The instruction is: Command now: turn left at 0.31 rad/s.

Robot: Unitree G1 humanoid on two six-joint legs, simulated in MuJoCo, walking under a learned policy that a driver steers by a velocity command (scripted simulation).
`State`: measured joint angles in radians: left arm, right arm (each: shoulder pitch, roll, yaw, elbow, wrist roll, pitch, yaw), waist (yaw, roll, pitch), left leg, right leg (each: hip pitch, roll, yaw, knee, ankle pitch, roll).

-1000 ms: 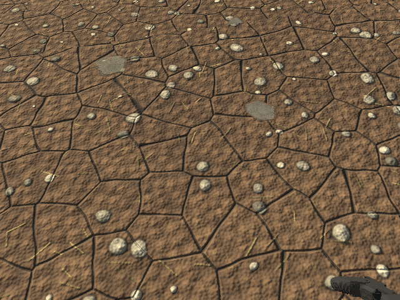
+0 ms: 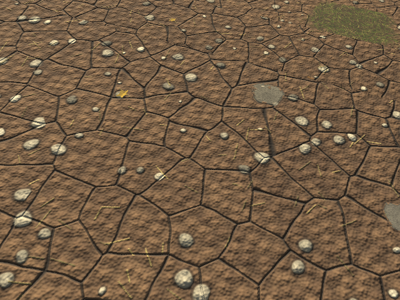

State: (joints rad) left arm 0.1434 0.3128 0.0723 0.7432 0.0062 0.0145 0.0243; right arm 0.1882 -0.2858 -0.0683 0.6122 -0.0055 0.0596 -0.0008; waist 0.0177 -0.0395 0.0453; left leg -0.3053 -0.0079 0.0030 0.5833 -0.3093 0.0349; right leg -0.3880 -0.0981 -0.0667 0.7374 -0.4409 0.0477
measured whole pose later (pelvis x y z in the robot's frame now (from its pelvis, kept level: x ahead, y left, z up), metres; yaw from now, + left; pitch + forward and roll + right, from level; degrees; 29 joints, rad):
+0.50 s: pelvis +0.10 -0.03 +0.01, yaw +3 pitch +2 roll +1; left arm 0.13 0.29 0.05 0.76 -0.02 -0.09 -0.03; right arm 0.38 -0.31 -0.07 0.77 0.01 -0.03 0.01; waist -0.06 0.01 -0.03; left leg -0.12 0.00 -0.04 0.48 -0.38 0.02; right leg -0.34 -0.02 -0.04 0.50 -0.19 -0.04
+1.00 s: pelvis +0.35 +0.00 -0.01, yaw +1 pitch +3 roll +0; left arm 0.43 0.30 0.05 0.88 -0.01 -0.04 0.01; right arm 0.02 -0.25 -0.03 0.64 0.01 -0.09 0.05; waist 0.08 0.00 0.04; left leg -0.52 -0.01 0.04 0.53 -0.03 0.07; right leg 0.05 -0.01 -0.01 0.49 -0.47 -0.01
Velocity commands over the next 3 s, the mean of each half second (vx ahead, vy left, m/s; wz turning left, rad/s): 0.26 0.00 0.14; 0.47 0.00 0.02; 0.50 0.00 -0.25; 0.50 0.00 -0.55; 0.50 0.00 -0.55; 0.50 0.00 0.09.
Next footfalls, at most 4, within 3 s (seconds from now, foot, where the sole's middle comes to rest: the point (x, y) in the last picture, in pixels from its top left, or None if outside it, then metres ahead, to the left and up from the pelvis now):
0.48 right None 0.18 -0.14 -0.77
0.98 left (168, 280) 0.52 0.10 -0.77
1.52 right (239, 205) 0.81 -0.15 -0.77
2.00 left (207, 139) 1.13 -0.02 -0.77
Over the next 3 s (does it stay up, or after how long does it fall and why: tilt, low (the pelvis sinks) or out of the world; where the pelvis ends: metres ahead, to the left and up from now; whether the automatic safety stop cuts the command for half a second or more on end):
stays up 1.37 -0.38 -0.01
